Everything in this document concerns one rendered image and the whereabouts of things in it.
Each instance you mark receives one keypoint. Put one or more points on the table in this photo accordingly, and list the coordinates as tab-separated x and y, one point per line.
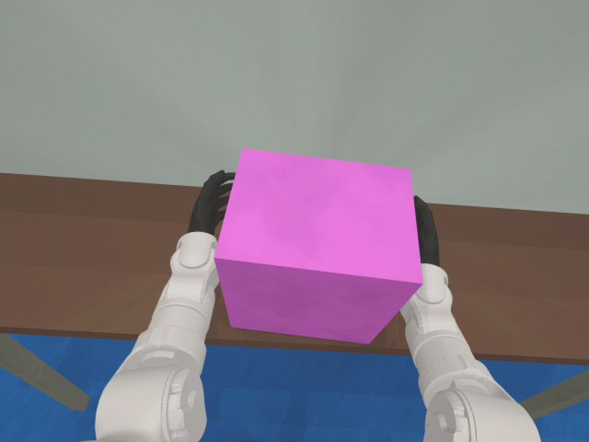
90	259

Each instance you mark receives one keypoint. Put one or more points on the carton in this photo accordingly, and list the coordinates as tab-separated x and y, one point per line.
317	247

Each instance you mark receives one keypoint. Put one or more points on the right robot upper arm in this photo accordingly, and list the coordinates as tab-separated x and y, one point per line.
455	415

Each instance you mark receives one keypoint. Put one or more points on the left robot forearm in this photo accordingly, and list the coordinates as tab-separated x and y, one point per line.
182	317

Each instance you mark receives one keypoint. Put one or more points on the robot left hand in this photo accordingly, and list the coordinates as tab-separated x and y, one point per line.
205	216

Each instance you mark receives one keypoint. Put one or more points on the robot right hand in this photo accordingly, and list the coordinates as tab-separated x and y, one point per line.
427	235

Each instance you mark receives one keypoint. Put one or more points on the left robot upper arm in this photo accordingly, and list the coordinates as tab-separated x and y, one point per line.
153	404

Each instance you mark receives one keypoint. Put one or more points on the right robot forearm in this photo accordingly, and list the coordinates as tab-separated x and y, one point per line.
437	346

